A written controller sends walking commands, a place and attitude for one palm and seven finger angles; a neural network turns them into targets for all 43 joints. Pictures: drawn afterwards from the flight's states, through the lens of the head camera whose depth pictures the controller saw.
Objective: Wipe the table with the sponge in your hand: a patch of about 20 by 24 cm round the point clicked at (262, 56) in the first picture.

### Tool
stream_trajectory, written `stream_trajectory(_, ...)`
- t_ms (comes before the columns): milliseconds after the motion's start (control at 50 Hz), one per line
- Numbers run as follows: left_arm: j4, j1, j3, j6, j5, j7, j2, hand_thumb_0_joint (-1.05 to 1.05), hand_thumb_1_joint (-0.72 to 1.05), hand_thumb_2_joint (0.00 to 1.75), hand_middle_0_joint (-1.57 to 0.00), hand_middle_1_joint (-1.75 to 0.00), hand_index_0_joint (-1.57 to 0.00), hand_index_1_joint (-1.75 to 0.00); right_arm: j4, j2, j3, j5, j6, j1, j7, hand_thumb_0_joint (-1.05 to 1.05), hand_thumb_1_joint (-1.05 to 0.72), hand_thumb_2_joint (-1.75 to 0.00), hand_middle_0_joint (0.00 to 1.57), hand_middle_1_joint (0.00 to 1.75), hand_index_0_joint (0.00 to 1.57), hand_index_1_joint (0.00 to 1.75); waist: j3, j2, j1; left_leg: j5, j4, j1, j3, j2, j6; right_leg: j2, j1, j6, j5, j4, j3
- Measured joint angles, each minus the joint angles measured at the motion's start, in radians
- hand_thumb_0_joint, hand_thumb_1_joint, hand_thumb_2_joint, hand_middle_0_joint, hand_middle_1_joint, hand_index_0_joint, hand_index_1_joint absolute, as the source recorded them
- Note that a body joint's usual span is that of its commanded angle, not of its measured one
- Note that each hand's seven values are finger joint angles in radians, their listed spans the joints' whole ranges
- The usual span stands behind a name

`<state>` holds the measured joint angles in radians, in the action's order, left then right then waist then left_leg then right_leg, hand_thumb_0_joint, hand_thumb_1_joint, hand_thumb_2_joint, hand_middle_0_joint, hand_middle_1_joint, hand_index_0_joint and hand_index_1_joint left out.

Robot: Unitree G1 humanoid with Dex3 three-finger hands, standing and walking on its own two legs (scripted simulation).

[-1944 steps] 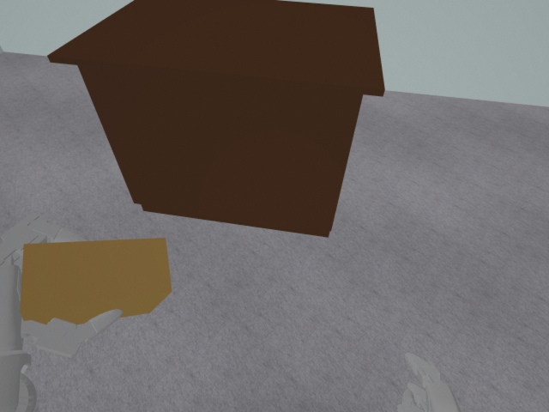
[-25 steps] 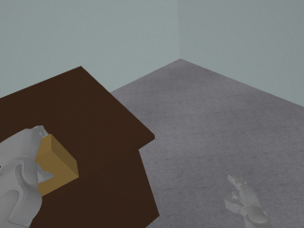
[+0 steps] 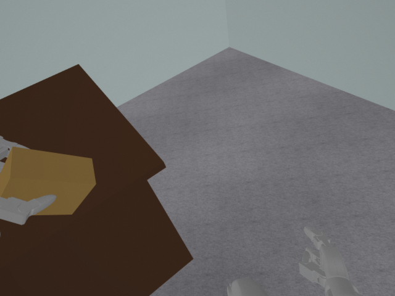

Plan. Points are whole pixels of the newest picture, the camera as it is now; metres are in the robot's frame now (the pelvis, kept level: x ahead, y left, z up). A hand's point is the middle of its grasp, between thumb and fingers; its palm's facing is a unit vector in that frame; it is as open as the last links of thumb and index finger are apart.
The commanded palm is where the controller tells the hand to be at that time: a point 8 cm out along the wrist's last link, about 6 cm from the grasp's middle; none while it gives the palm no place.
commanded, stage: bring the hand home and regain balance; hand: left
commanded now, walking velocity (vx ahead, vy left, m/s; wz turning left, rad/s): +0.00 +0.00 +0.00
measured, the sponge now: (59, 185) +0.28 +0.27 +0.15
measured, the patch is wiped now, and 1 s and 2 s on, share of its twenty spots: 1.00 1.00 1.00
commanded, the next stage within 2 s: come to a stop and stand still in 1.98 s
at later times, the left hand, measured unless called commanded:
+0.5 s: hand (32, 271) +0.12 +0.21 +0.18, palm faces +0.62 -0.69 -0.37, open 10.3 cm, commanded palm +0.07 +0.23 +0.21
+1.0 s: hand out of the picture +0.08 +0.22 +0.19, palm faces +0.61 -0.69 -0.39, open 10.3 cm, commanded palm +0.01 +0.24 +0.21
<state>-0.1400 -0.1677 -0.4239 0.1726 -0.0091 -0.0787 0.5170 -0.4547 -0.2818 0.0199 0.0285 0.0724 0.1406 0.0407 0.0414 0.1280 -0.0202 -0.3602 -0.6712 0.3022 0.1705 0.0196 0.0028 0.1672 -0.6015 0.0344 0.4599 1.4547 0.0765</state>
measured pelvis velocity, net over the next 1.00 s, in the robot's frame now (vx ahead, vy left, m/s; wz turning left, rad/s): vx -0.06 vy -0.07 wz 0.30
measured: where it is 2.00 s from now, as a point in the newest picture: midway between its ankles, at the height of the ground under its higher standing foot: outside the picture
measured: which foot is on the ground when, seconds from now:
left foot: down 0.00-0.04, up 0.06-0.26, down 0.28-1.00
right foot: up 0.00-0.04, down 0.06-1.00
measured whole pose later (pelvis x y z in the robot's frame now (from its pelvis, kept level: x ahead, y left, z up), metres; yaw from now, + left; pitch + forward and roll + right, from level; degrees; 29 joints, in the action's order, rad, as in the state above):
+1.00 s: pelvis -0.06 -0.07 +0.02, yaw +17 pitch -3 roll +0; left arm -0.44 -0.45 -0.30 -0.07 0.03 -0.16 0.38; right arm -0.61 -0.19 -0.03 0.01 -0.06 0.30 0.08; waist -0.03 -0.01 0.03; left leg -0.25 -0.57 0.28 0.04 0.02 0.00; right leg 0.04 -0.35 0.06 0.28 0.60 -0.04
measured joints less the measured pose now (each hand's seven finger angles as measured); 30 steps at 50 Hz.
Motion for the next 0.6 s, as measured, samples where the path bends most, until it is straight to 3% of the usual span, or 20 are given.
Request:
stream_trajectory(40, -0.112, -0.103, 0.032, -0.082, 0.068, -0.004, -0.063, -0.01, -0.52, 1.04, -0.65, -1.34, -0.72, -1.31, 0.012, 0.013, -0.002, 0.002, -0.004, 0.069, 0.012, 0.01, -0.91, -0.90, 0.20, 0.30, 0.20, 0.30, -0.029, 0.001, 0.041, -0.068, -0.072, 0.053, 0.008, -0.025, -0.014, -0.119, 0.052, 0.013, -0.042, -0.351, 0.020)
stream_trajectory(60, -0.194, -0.170, 0.032, -0.118, 0.088, 0.000, -0.053, -0.01, -0.52, 1.04, -0.65, -1.34, -0.72, -1.30, 0.013, 0.030, -0.016, 0.001, -0.015, 0.103, 0.019, 0.01, -0.90, -0.90, 0.20, 0.30, 0.20, 0.30, -0.042, -0.038, 0.056, -0.101, -0.153, 0.098, 0.000, -0.026, -0.023, -0.173, 0.090, 0.015, -0.071, -0.532, 0.020)
stream_trajectory(120, -0.362, -0.286, 0.091, -0.210, 0.102, 0.017, -0.128, -0.01, -0.53, 1.04, -0.66, -1.33, -0.73, -1.30, -0.068, 0.025, -0.016, -0.007, -0.040, 0.155, 0.032, 0.01, -0.91, -0.90, 0.20, 0.30, 0.20, 0.30, -0.017, -0.015, 0.106, -0.124, -0.468, 0.211, 0.031, -0.052, -0.022, -0.148, 0.077, -0.070, -0.004, -0.465, -0.114)
stream_trajectory(180, -0.467, -0.378, 0.159, -0.248, 0.096, 0.015, -0.180, -0.01, -0.53, 1.05, -0.67, -1.33, -0.74, -1.29, -0.154, 0.011, 0.005, 0.003, -0.039, 0.205, 0.038, 0.01, -0.91, -0.90, 0.20, 0.30, 0.20, 0.30, -0.020, -0.009, 0.099, -0.088, -0.597, 0.238, -0.028, -0.035, -0.012, -0.145, 0.103, -0.117, -0.029, -0.509, -0.181)
stream_trajectory(220, -0.491, -0.419, 0.151, -0.269, 0.094, -0.007, -0.174, -0.01, -0.54, 1.05, -0.67, -1.32, -0.74, -1.29, -0.191, 0.012, 0.011, 0.006, -0.040, 0.228, 0.047, 0.01, -0.91, -0.90, 0.20, 0.30, 0.20, 0.30, -0.033, -0.021, 0.085, -0.067, -0.528, 0.200, -0.081, -0.030, -0.013, -0.151, 0.118, -0.121, -0.060, -0.566, -0.198)
stream_trajectory(280, -0.457, -0.411, 0.090, -0.283, 0.094, -0.049, -0.138, -0.01, -0.54, 1.05, -0.68, -1.32, -0.74, -1.29, -0.206, 0.018, 0.011, 0.002, -0.053, 0.244, 0.063, 0.02, -0.91, -0.90, 0.20, 0.30, 0.20, 0.30, -0.049, -0.050, 0.068, -0.053, -0.254, 0.074, -0.145, -0.025, -0.031, -0.172, 0.138, -0.122, -0.103, -0.641, -0.214)
stream_trajectory(320, -0.396, -0.372, 0.051, -0.288, 0.096, -0.069, -0.122, -0.01, -0.54, 1.05, -0.68, -1.32, -0.75, -1.29, -0.204, 0.016, 0.010, 0.000, -0.071, 0.234, 0.070, 0.02, -0.91, -0.90, 0.20, 0.30, 0.20, 0.30, -0.056, -0.061, 0.067, -0.113, -0.078, -0.005, -0.164, -0.029, -0.020, -0.189, 0.149, -0.118, -0.128, -0.681, -0.230)
stream_trajectory(340, -0.357, -0.350, 0.036, -0.289, 0.096, -0.076, -0.124, -0.01, -0.54, 1.05, -0.68, -1.32, -0.75, -1.29, -0.204, 0.016, 0.009, -0.001, -0.078, 0.217, 0.073, 0.02, -0.91, -0.90, 0.20, 0.30, 0.20, 0.30, -0.053, -0.069, 0.063, -0.099, -0.033, -0.021, -0.166, -0.023, 0.001, -0.197, 0.159, -0.112, -0.143, -0.705, -0.231)
stream_trajectory(380, -0.292, -0.325, 0.022, -0.278, 0.093, -0.085, -0.144, -0.01, -0.54, 1.05, -0.68, -1.33, -0.74, -1.29, -0.186, 0.007, 0.006, 0.000, -0.093, 0.183, 0.073, 0.02, -0.91, -0.90, 0.20, 0.30, 0.20, 0.30, -0.050, -0.067, 0.053, -0.038, 0.015, -0.039, -0.169, -0.021, 0.002, -0.195, 0.186, -0.092, -0.182, -0.763, -0.230)
stream_trajectory(460, -0.261, -0.311, 0.066, -0.250, 0.083, -0.082, -0.188, -0.01, -0.54, 1.05, -0.67, -1.33, -0.74, -1.30, -0.155, 0.005, 0.001, -0.001, -0.123, 0.113, 0.064, 0.02, -0.91, -0.90, 0.20, 0.30, 0.20, 0.30, -0.060, -0.069, 0.037, -0.023, 0.038, -0.046, -0.153, -0.024, -0.037, -0.180, 0.227, -0.091, -0.245, -0.855, -0.241)
stream_trajectory(540, -0.284, -0.308, 0.152, -0.242, 0.068, -0.075, -0.218, -0.01, -0.54, 1.05, -0.67, -1.34, -0.74, -1.30, -0.131, 0.013, -0.012, -0.013, -0.136, 0.054, 0.062, 0.01, -0.91, -0.90, 0.20, 0.30, 0.20, 0.30, -0.078, -0.087, 0.014, 0.022, 0.069, -0.057, -0.142, -0.029, -0.022, -0.164, 0.244, -0.059, -0.248, -0.894, -0.233)
stream_trajectory(600, -0.298, -0.297, 0.177, -0.241, 0.058, -0.074, -0.205, -0.01, -0.54, 1.05, -0.68, -1.34, -0.74, -1.30, -0.104, 0.033, -0.023, -0.015, -0.138, 0.035, 0.061, 0.01, -0.91, -0.90, 0.20, 0.30, 0.20, 0.30, -0.089, -0.099, 0.011, 0.057, 0.098, -0.062, -0.128, -0.031, -0.002, -0.140, 0.252, -0.026, -0.245, -0.919, -0.208)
